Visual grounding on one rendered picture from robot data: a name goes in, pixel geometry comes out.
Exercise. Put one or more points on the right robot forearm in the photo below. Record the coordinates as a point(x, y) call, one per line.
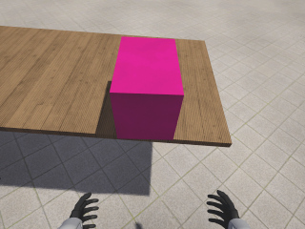
point(238, 224)

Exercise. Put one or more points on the left robot forearm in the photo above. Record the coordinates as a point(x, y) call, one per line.
point(71, 223)

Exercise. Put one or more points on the table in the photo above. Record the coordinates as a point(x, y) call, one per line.
point(55, 82)

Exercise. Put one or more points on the carton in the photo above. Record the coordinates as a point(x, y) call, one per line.
point(146, 90)

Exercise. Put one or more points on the right robot hand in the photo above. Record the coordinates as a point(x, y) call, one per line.
point(226, 206)

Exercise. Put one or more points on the left robot hand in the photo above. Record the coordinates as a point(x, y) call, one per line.
point(79, 210)

